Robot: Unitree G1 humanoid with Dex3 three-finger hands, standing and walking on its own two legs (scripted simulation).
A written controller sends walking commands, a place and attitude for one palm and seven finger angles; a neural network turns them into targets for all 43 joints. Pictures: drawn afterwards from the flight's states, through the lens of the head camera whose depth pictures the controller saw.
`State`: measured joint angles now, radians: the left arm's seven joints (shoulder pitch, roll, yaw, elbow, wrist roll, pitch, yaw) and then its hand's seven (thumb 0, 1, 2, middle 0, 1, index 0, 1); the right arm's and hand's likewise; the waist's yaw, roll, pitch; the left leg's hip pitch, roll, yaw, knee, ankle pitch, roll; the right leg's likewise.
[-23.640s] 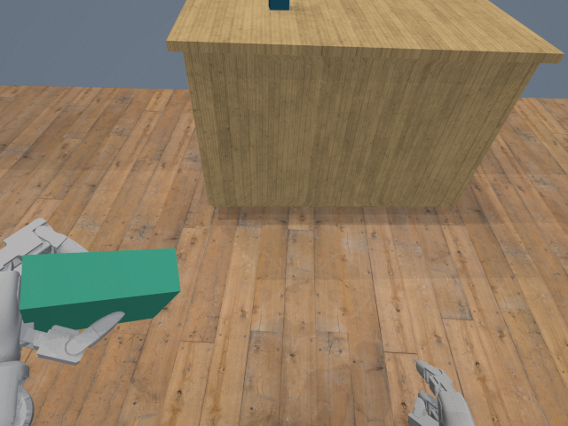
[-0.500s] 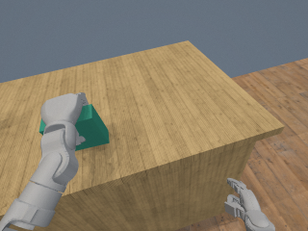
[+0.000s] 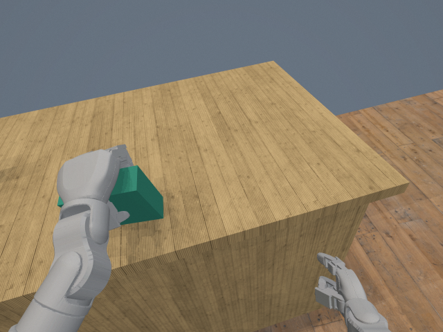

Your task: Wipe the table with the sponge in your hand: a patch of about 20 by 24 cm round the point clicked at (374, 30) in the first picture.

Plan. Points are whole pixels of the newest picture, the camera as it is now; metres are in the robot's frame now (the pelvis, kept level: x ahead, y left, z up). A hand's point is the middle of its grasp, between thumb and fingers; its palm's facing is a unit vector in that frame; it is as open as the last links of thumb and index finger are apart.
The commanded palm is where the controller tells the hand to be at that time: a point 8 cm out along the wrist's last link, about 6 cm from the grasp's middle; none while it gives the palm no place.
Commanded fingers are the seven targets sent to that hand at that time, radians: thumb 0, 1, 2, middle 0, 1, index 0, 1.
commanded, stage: slide across to the third lane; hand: left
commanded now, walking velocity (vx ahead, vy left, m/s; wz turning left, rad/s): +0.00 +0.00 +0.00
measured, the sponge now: (122, 205) +0.29 +0.24 +0.11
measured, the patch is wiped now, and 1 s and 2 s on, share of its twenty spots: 0.70 0.75 0.85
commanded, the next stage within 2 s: wipe forward along the third lane in 0.66 s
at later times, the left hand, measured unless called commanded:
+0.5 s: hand (135, 186) +0.29 +0.19 +0.17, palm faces +0.18 -0.11 -0.98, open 9.2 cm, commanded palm +0.25 +0.17 +0.23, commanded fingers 0.00 0.10 1.30 -1.20 -1.60 -1.20 -1.60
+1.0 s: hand (164, 174) +0.32 +0.15 +0.17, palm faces +0.13 -0.14 -0.98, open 9.2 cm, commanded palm +0.29 +0.16 +0.22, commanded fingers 0.00 0.10 1.30 -1.20 -1.60 -1.20 -1.60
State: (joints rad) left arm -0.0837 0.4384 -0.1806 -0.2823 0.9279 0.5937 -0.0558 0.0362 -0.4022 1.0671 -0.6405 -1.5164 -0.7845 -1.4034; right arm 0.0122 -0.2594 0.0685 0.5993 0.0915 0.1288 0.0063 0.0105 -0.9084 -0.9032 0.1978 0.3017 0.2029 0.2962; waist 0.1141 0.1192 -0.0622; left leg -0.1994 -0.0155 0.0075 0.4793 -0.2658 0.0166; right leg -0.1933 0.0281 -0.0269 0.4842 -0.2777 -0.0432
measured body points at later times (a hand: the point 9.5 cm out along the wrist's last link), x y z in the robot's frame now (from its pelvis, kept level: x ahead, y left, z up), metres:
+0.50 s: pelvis -0.02 -0.01 +0.00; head -0.04 -0.07 +0.45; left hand +0.27 +0.19 +0.22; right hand +0.26 -0.18 -0.07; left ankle -0.01 +0.11 -0.74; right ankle -0.01 -0.09 -0.74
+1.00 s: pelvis -0.03 -0.03 +0.00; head -0.06 -0.09 +0.45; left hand +0.30 +0.15 +0.22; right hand +0.22 -0.23 -0.08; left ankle -0.01 +0.11 -0.74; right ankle -0.01 -0.09 -0.74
